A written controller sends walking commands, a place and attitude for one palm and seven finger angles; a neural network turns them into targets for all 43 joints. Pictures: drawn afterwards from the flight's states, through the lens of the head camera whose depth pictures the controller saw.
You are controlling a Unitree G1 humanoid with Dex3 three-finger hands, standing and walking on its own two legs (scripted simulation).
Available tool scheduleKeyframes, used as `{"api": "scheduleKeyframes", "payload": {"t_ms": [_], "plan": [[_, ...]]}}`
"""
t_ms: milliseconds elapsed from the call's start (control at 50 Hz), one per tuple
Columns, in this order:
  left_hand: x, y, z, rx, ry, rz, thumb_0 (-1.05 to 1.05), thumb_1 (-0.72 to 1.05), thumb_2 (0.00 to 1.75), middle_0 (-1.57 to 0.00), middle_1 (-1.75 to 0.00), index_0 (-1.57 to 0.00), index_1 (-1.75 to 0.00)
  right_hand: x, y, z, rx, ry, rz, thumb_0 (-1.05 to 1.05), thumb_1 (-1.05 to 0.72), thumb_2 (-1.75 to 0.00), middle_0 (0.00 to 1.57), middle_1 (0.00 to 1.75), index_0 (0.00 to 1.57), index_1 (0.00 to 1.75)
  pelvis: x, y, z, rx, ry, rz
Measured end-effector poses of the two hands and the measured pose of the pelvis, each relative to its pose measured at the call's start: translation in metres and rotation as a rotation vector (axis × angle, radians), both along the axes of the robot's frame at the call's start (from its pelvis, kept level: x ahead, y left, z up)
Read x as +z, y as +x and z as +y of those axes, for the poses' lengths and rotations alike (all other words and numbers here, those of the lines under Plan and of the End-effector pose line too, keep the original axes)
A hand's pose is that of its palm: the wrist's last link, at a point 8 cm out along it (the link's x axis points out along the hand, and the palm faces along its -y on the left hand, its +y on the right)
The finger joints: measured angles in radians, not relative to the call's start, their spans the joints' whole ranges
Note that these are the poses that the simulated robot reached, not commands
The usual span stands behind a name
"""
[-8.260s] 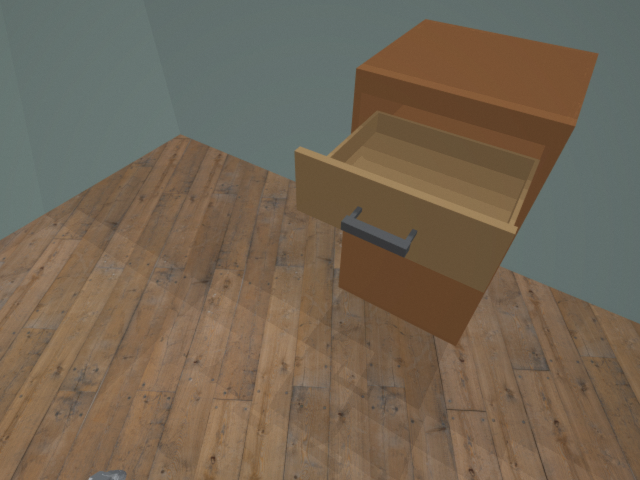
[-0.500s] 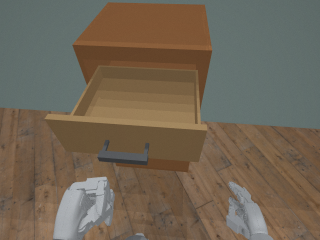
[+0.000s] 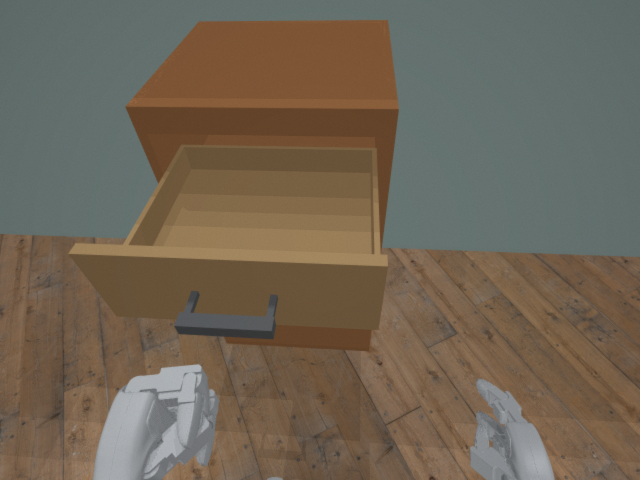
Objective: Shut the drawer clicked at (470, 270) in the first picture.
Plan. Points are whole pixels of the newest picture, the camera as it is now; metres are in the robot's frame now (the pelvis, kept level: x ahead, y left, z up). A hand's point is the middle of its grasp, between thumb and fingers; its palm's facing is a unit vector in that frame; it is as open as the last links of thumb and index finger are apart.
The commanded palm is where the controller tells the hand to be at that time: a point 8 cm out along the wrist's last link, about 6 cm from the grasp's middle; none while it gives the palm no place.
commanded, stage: bring the fist close to the handle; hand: left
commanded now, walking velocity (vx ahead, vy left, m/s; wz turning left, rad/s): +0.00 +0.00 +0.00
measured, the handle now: (229, 312) +0.34 +0.15 +0.01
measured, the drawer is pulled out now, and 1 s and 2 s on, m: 0.30 0.30 0.29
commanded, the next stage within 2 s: push the drawer shut in 1.48 s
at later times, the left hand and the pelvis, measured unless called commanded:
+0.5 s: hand (221, 412) +0.19 +0.12 +0.07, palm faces -0.05 -1.00 -0.01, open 3.3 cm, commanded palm +0.16 +0.17 +0.07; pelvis +0.00 +0.00 -0.01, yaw +0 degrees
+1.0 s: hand (243, 387) +0.23 +0.11 +0.02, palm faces -0.05 -1.00 -0.02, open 3.3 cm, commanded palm +0.22 +0.17 +0.02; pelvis -0.01 +0.01 -0.04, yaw -1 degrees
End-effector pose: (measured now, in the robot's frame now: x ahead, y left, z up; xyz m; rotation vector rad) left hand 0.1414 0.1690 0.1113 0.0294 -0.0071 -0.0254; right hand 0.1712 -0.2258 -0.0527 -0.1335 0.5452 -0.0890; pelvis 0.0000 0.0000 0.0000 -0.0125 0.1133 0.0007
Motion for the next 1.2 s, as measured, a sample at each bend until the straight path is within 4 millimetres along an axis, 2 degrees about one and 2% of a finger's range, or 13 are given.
{"api": "scheduleKeyframes", "payload": {"t_ms": [140,320,600,800,1040,1200], "plan": [[-0.001,0.002,-0.001,0.003,-0.002,0.007,0.01,0.9,0.9,-1.4,-1.6,-1.4,-1.6,0.001,0.009,-0.002,0.002,0.011,-0.009,0.01,-0.9,-0.89,0.2,0.3,0.2,0.3,0.002,0.004,-0.005,0.002,0.006,0.0],[-0.022,0.01,0.0,-0.008,-0.017,0.037,0.01,0.9,0.9,-1.4,-1.6,-1.4,-1.6,-0.002,0.012,-0.007,0.009,-0.017,0.009,0.01,-0.9,-0.89,0.2,0.3,0.2,0.3,-0.001,0.004,-0.006,0.008,0.005,0.02],[-0.049,0.036,0.002,-0.023,-0.021,0.032,0.01,0.9,0.9,-1.4,-1.6,-1.4,-1.6,-0.021,-0.004,-0.006,-0.01,-0.033,0.091,0.01,-0.9,-0.89,0.2,0.3,0.2,0.3,-0.012,0.001,0.0,-0.005,-0.001,0.074],[-0.069,0.048,-0.005,-0.034,-0.026,0.024,0.01,0.9,0.9,-1.4,-1.6,-1.4,-1.6,-0.038,-0.013,0.001,-0.005,-0.038,0.134,0.01,-0.9,-0.89,0.21,0.3,0.2,0.3,-0.025,-0.003,0.007,-0.012,-0.007,0.117],[-0.092,0.077,-0.003,-0.027,-0.016,0.02,0.01,0.9,0.9,-1.4,-1.6,-1.4,-1.6,-0.056,-0.019,0.004,0.002,-0.044,0.195,0.01,-0.9,-0.89,0.21,0.3,0.2,0.3,-0.037,-0.008,0.009,-0.017,-0.014,0.156],[-0.099,0.081,-0.004,-0.03,-0.023,0.026,0.02,0.9,0.9,-1.4,-1.6,-1.4,-1.6,-0.061,-0.024,0.001,-0.013,-0.049,0.226,0.01,-0.9,-0.89,0.21,0.3,0.2,0.3,-0.039,-0.007,0.01,-0.021,-0.015,0.169]]}}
